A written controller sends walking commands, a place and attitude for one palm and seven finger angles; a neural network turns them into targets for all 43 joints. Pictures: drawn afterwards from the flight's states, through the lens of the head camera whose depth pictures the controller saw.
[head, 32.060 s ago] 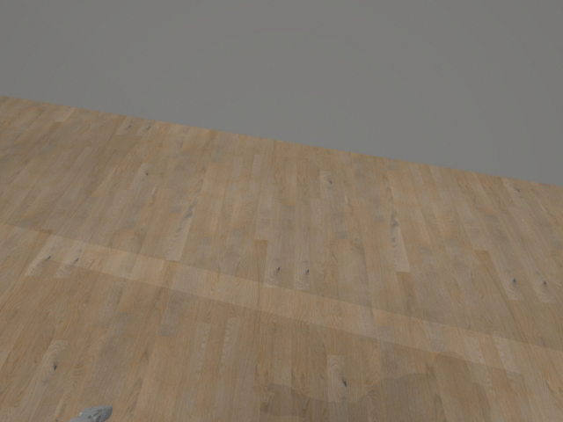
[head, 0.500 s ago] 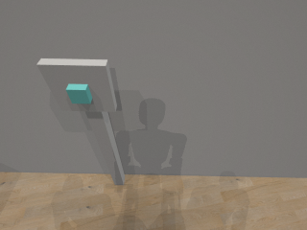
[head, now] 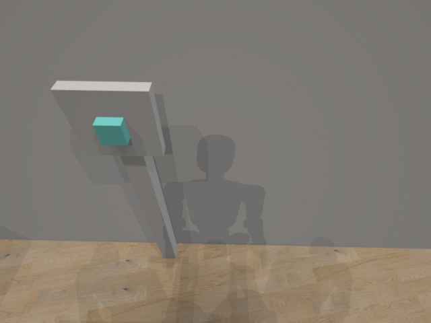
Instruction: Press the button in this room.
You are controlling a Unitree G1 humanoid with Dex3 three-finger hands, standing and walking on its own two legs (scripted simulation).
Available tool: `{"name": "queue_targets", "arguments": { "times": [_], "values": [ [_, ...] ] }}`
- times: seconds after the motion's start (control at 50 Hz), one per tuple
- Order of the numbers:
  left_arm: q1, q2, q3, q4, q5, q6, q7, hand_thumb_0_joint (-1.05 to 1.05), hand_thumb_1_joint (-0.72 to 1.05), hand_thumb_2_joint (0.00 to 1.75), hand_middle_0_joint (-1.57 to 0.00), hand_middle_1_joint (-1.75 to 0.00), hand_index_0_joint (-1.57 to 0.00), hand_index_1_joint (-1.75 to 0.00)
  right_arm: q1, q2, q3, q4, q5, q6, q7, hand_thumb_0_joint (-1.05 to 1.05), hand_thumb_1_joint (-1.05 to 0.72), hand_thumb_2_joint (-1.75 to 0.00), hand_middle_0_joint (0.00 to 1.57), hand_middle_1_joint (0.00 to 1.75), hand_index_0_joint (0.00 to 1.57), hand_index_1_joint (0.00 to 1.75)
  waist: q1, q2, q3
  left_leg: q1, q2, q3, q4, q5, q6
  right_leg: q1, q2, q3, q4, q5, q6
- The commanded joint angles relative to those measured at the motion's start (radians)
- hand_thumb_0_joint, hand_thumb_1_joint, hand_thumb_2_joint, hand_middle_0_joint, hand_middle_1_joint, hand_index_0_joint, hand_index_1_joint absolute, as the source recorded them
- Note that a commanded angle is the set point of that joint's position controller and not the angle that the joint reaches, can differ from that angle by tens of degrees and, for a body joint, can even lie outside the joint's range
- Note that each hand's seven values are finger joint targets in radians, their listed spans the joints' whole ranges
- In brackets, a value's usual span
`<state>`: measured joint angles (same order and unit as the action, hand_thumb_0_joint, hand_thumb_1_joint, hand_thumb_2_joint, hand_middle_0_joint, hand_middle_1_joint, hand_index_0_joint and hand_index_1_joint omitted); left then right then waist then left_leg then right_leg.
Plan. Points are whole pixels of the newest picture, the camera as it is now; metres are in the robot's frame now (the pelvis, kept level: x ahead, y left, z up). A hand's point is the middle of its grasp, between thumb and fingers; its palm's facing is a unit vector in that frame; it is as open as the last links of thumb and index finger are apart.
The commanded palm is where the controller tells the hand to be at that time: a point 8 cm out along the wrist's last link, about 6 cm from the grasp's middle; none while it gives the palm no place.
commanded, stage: look again from close up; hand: left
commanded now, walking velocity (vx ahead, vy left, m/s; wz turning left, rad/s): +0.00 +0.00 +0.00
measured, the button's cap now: (112, 130) +0.45 +0.25 +0.10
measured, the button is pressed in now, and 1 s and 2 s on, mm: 0 0 0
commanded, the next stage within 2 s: raise the hand and make a fist in 0.38 s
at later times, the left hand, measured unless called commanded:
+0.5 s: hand out of the picture -0.01 +0.22 -0.17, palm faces +0.00 -0.98 -0.21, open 7.3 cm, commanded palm +0.08 +0.27 -0.07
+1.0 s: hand out of the picture +0.12 +0.22 -0.03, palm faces +0.18 -0.98 -0.05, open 4.7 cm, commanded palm +0.11 +0.27 -0.02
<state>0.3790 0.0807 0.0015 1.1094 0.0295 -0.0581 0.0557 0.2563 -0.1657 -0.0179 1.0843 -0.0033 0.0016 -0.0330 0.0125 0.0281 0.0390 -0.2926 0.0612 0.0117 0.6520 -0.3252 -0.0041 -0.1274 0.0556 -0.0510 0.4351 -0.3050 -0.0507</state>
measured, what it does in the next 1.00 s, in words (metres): lowers itself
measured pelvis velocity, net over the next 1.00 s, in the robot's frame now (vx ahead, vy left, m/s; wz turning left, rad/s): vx -0.03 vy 0.00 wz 0.04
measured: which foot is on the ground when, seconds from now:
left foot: down 0.00-1.00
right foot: down 0.00-1.00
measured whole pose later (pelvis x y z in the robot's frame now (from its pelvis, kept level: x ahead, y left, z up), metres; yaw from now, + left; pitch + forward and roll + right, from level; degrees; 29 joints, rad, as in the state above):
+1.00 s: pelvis -0.03 +0.00 -0.08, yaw +2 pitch +12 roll -2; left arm 0.59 0.20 0.21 -0.05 -0.29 -0.47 -0.26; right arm 0.14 -0.25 -0.05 0.49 0.02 -0.20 -0.06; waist 0.05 0.00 -0.16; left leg -0.84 0.03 -0.04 1.12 -0.49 -0.01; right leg -0.73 0.03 -0.12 1.08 -0.57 -0.06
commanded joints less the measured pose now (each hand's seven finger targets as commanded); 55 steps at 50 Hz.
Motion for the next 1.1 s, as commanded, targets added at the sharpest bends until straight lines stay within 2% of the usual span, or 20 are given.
{"name": "queue_targets", "arguments": {
  "times": [0.0, 0.04, 0.08, 0.16, 0.34, 0.44, 0.46, 0.48, 0.5, 0.52, 0.54, 0.58, 0.6, 0.66, 0.72, 0.78, 0.84, 0.92, 0.96, 1.08],
  "values": [
    [0.034, 0.165, 0.016, -0.064, -0.008, -0.002, 0.01, 0.0, 0.9, 0.9, -0.2, -0.3, -0.2, -0.3, 0.08, -0.019, 0.004, -0.075, -0.001, -0.031, 0.004, 0.0, -0.9, -0.9, 0.2, 0.3, 0.2, 0.3, -0.041, -0.129, -0.103, 0.083, -0.026, 0.015, -0.155, 0.135, 0.021, 0.034, -0.201, 0.116, 0.071, 0.753, -0.038],
    [0.042, 0.135, 0.015, -0.073, -0.013, 0.02, 0.009, 0.0, 0.9, 0.9, -0.2, -0.3, -0.2, -0.3, 0.089, -0.069, 0.001, -0.068, -0.008, -0.034, 0.0, 0.0, -0.9, -0.9, 0.2, 0.3, 0.2, 0.3, -0.013, -0.016, -0.05, 0.116, 0.064, -0.054, -0.143, 0.415, 0.055, -0.07, -0.142, 0.088, 0.051, 0.369, -0.001],
    [0.022, 0.144, 0.01, -0.07, -0.012, 0.04, 0.003, 0.0, 0.9, 0.9, -0.2, -0.3, -0.2, -0.3, 0.061, -0.073, 0.007, -0.073, -0.009, -0.027, -0.004, 0.0, -0.9, -0.9, 0.2, 0.3, 0.2, 0.3, -0.007, 0.079, 0.039, 0.041, 0.068, -0.1, -0.196, 0.311, 0.069, -0.093, -0.11, 0.077, 0.014, 0.093, 0.006],
    [0.001, 0.156, 0.003, -0.076, -0.011, 0.049, -0.009, 0.0, 0.9, 0.9, -0.2, -0.3, -0.2, -0.3, 0.043, -0.091, 0.009, -0.091, -0.013, -0.021, 0.004, 0.0, -0.9, -0.9, 0.2, 0.3, 0.2, 0.3, -0.002, -0.003, 0.1, -0.02, 0.049, -0.123, -0.282, 0.054, 0.068, -0.119, -0.109, 0.083, -0.021, -0.034, 0.009],
    [-0.013, 0.181, 0.0, -0.092, -0.009, 0.051, -0.02, 0.0, 0.9, 0.9, -0.2, -0.3, -0.2, -0.3, 0.048, -0.122, 0.01, -0.089, -0.014, -0.025, 0.011, 0.0, -0.9, -0.9, 0.2, 0.3, 0.2, 0.3, 0.003, -0.02, 0.06, -0.018, 0.052, -0.145, -0.349, -0.023, 0.075, -0.093, -0.12, 0.073, -0.014, -0.014, 0.017],
    [-0.011, 0.181, -0.002, -0.075, -0.013, 0.045, -0.019, 0.0, 0.9, 0.9, -0.2, -0.3, -0.2, -0.3, 0.066, -0.113, 0.015, -0.063, -0.011, -0.032, 0.009, 0.0, -0.9, -0.9, 0.2, 0.3, 0.2, 0.3, -0.001, -0.026, 0.02, 0.036, 0.045, -0.12, -0.313, 0.116, 0.072, -0.077, -0.132, 0.083, -0.025, 0.044, 0.018],
    [0.033, 0.187, -0.006, -0.053, 0.0, 0.024, 0.018, 0.0, 0.9, 0.9, -0.2, -0.3, -0.2, -0.3, -0.017, -0.143, 0.012, -0.119, 0.0, -0.036, 0.013, 0.0, -0.9, -0.9, 0.2, 0.3, 0.2, 0.3, 0.021, -0.038, 0.07, 0.013, 0.049, -0.063, -0.124, 0.316, 0.036, -0.129, -0.175, 0.128, -0.064, 0.262, 0.029],
    [-0.702, 0.479, 0.206, -1.629, -0.19, -0.181, 0.028, 0.0, 0.9, 0.9, -0.23, -0.33, -0.23, -0.33, 0.024, -0.294, -0.037, -0.447, 0.046, -0.182, -0.022, 0.0, -0.9, -0.9, 0.2, 0.3, 0.2, 0.3, -0.125, 0.159, -0.471, 0.347, -0.044, -0.067, -0.202, 0.431, 0.014, -0.114, -0.075, 0.003, 0.054, 0.324, 0.012],
    [-0.226, 0.415, 0.17, -1.432, -0.115, -0.14, 0.065, 0.0, 0.9, 0.9, -0.25, -0.36, -0.25, -0.36, -0.043, -0.201, 0.008, -0.389, 0.04, -0.284, -0.056, 0.0, -0.9, -0.9, 0.2, 0.3, 0.2, 0.3, -0.001, 0.28, -0.507, 0.454, 0.028, -0.094, -0.219, 0.55, -0.008, -0.165, -0.062, -0.006, 0.173, 0.117, 0.005],
    [0.059, 0.148, 0.018, -1.238, -0.153, -0.013, 0.091, 0.0, 0.9, 0.9, -0.28, -0.39, -0.28, -0.39, -0.071, -0.148, -0.003, -0.358, 0.046, -0.313, -0.05, 0.0, -0.9, -0.9, 0.2, 0.3, 0.2, 0.3, -0.037, 0.209, -0.321, 0.279, 0.018, -0.111, -0.27, 0.441, -0.047, -0.262, -0.058, -0.04, 0.23, -0.022, 0.024],
    [0.062, 0.051, -0.028, -1.181, -0.184, 0.0, 0.078, 0.0, 0.9, 0.9, -0.31, -0.42, -0.31, -0.42, -0.022, -0.155, -0.013, -0.333, 0.053, -0.318, -0.042, 0.0, -0.9, -0.9, 0.2, 0.3, 0.2, 0.3, -0.051, 0.134, -0.164, 0.177, 0.001, -0.107, -0.255, 0.342, -0.029, -0.303, -0.065, -0.034, 0.219, -0.045, 0.031],
    [0.001, 0.169, 0.094, -1.186, -0.183, -0.101, 0.05, 0.0, 0.9, 0.9, -0.36, -0.48, -0.36, -0.48, -0.054, -0.209, -0.045, -0.409, 0.026, -0.319, -0.031, 0.0, -0.9, -0.9, 0.2, 0.3, 0.2, 0.3, -0.069, -0.019, -0.072, -0.016, -0.033, -0.107, -0.142, 0.08, -0.004, -0.374, -0.059, -0.056, 0.14, -0.036, 0.029],
    [0.099, 0.143, 0.12, -1.086, -0.194, -0.158, 0.016, 0.0, 0.9, 0.9, -0.39, -0.51, -0.39, -0.51, -0.066, -0.204, -0.049, -0.439, 0.014, -0.31, -0.028, 0.0, -0.9, -0.9, 0.2, 0.3, 0.2, 0.3, -0.047, -0.14, -0.06, -0.102, -0.044, -0.095, -0.078, 0.063, 0.004, -0.404, -0.052, -0.07, 0.154, -0.033, 0.03],
    [0.339, 0.074, 0.155, -0.957, -0.236, -0.374, -0.147, 0.0, 0.9, 0.9, -0.47, -0.6, -0.47, -0.6, -0.138, -0.191, -0.079, -0.521, 0.001, -0.286, 0.008, 0.0, -0.9, -0.9, 0.2, 0.3, 0.2, 0.3, 0.036, -0.28, -0.156, -0.266, -0.048, -0.044, 0.104, 0.152, -0.014, -0.504, -0.03, -0.082, 0.345, -0.007, 0.023],
    [0.364, 0.151, 0.229, -0.978, -0.284, -0.558, -0.336, 0.0, 0.9, 0.9, -0.56, -0.69, -0.56, -0.69, -0.165, -0.192, -0.1, -0.594, 0.012, -0.271, 0.05, 0.0, -0.9, -0.9, 0.2, 0.3, 0.2, 0.3, 0.062, -0.092, -0.217, -0.375, -0.065, -0.016, 0.237, 0.143, -0.017, -0.552, -0.046, -0.025, 0.465, 0.046, 0.009],
    [0.296, 0.218, 0.285, -1.162, -0.339, -0.498, -0.386, 0.0, 0.9, 0.9, -0.64, -0.78, -0.64, -0.78, -0.197, -0.196, -0.094, -0.709, 0.031, -0.252, 0.031, 0.0, -0.9, -0.9, 0.2, 0.3, 0.2, 0.3, 0.063, -0.029, -0.339, -0.382, -0.073, 0.007, 0.258, 0.099, 0.008, -0.517, -0.045, 0.005, 0.473, 0.025, 0.018],
    [0.138, 0.277, 0.32, -1.363, -0.365, -0.46, -0.346, 0.0, 0.9, 0.9, -0.72, -0.87, -0.72, -0.87, -0.154, -0.181, -0.082, -0.738, 0.036, -0.233, -0.005, 0.0, -0.9, -0.9, 0.2, 0.3, 0.2, 0.3, 0.015, 0.013, -0.327, -0.422, -0.074, -0.002, 0.312, 0.015, 0.025, -0.536, -0.061, 0.117, 0.391, -0.103, 0.042],
    [-0.017, 0.27, 0.249, -1.538, -0.331, -0.52, -0.311, 0.0, 0.9, 0.9, -0.83, -0.99, -0.83, -0.99, -0.072, -0.172, -0.061, -0.707, 0.019, -0.234, -0.035, 0.0, -0.9, -0.9, 0.2, 0.3, 0.2, 0.3, -0.069, 0.021, -0.347, -0.375, -0.05, -0.037, 0.367, 0.096, 0.043, -0.574, -0.049, 0.1, 0.425, 0.072, 0.054],
    [-0.007, 0.256, 0.221, -1.467, -0.329, -0.526, -0.344, 0.0, 0.9, 0.9, -0.89, -1.05, -0.89, -1.05, -0.072, -0.176, -0.053, -0.682, 0.02, -0.243, -0.042, 0.0, -0.9, -0.9, 0.2, 0.3, 0.2, 0.3, -0.079, 0.045, -0.305, -0.385, -0.046, -0.044, 0.375, 0.085, 0.042, -0.606, -0.048, 0.094, 0.422, 0.062, 0.052],
    [0.098, 0.329, 0.325, -1.337, -0.376, -0.349, -0.424, 0.0, 0.9, 0.9, -1.05, -1.23, -1.05, -1.23, -0.101, -0.18, -0.04, -0.687, 0.049, -0.242, -0.054, 0.0, -0.9, -0.9, 0.2, 0.3, 0.2, 0.3, -0.017, -0.007, -0.354, -0.399, -0.054, -0.043, 0.321, 0.077, 0.041, -0.437, -0.085, 0.154, 0.326, 0.056, 0.084]
  ]
}}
